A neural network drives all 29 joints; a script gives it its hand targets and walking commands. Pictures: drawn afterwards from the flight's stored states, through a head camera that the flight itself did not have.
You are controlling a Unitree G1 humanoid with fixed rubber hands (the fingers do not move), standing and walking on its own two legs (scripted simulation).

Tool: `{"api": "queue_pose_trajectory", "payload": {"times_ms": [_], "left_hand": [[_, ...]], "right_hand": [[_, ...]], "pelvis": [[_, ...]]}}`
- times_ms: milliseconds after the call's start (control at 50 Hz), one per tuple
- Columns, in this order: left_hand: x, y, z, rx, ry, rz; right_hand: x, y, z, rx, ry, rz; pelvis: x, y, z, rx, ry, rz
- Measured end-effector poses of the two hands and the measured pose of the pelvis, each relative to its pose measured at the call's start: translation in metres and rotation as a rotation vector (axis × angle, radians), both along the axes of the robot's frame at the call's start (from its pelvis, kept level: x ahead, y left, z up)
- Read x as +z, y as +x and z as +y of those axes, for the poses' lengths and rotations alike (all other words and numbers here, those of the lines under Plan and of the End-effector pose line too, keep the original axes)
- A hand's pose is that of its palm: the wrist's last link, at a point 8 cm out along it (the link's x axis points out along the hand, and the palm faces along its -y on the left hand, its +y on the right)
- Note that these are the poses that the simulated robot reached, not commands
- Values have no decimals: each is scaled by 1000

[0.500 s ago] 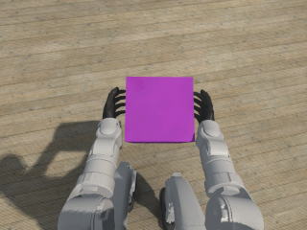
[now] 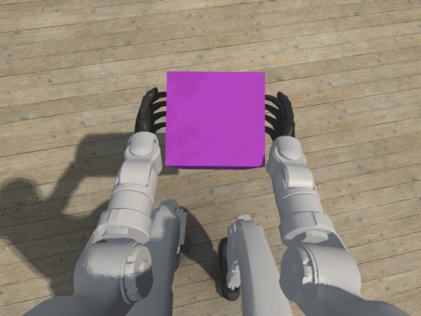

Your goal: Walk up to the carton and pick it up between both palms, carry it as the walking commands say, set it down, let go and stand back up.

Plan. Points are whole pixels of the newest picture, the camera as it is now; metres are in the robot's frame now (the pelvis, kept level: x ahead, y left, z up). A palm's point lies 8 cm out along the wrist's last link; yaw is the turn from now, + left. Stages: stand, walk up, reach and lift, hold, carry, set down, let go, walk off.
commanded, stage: set down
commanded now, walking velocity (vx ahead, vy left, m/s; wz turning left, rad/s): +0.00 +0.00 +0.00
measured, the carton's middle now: (214, 131) +0.45 +0.02 -0.15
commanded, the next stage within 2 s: none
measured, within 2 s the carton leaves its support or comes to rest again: neither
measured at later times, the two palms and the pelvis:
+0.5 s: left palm (151, 127) +0.45 +0.16 -0.17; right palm (266, 132) +0.47 -0.09 -0.16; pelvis -0.02 +0.00 -0.07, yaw -1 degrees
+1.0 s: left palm (159, 128) +0.48 +0.16 -0.26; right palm (258, 136) +0.48 -0.10 -0.25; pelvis -0.03 +0.01 -0.14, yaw -2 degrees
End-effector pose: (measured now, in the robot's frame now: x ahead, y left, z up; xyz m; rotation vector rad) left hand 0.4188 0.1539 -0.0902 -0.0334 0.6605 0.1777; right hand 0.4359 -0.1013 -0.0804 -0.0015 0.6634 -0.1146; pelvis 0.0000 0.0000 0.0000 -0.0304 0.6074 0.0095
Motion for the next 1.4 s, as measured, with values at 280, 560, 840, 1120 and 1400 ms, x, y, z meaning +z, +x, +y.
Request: {"api": "queue_pose_trajectory", "payload": {"times_ms": [280, 560, 840, 1120, 1400], "left_hand": [[-47, 19, 5, -5, -8, 16], [-87, 37, 10, -7, -14, 22], [-138, 53, 3, -50, 14, 52], [-192, 64, 6, -59, 20, 60], [-232, 91, 17, -90, 44, 56]], "right_hand": [[-50, 14, 5, -7, -6, 16], [-88, 32, 10, -10, -9, 23], [-141, 41, 3, -22, -13, 50], [-195, 53, 5, -15, -21, 58], [-260, 55, 17, -25, 0, 59]], "pelvis": [[-45, -9, 3, -8, -7, 52], [-82, -17, 5, 8, -21, 77], [-117, -23, 7, -2, -29, 97], [-148, -28, 5, -8, -32, 67], [-172, -40, 4, -5, -29, -113]]}}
